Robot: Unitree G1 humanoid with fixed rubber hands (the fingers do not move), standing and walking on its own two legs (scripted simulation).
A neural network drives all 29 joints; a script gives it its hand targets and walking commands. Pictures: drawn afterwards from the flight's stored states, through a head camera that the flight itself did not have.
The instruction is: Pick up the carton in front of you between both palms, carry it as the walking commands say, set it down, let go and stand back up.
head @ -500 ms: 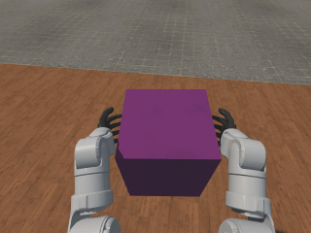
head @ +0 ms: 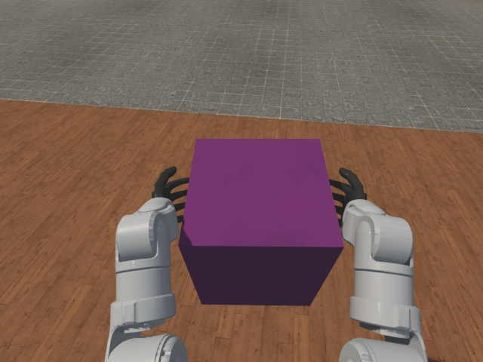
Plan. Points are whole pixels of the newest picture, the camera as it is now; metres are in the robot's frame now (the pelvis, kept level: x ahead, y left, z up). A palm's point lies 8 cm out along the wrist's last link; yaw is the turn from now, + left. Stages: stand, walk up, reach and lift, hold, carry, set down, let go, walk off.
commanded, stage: carry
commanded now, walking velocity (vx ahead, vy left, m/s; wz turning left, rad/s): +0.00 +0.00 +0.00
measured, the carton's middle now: (256, 227) +0.34 +0.00 +0.04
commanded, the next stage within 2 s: none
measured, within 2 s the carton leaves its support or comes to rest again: neither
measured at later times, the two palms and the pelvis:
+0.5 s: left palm (156, 199) +0.35 +0.17 +0.11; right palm (332, 192) +0.36 -0.13 +0.11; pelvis +0.04 +0.01 +0.00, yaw +1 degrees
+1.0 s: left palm (170, 130) +0.58 +0.20 +0.08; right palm (300, 130) +0.58 -0.10 +0.09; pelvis +0.25 +0.06 -0.02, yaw +2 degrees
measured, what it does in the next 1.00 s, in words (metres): walks ahead: left foot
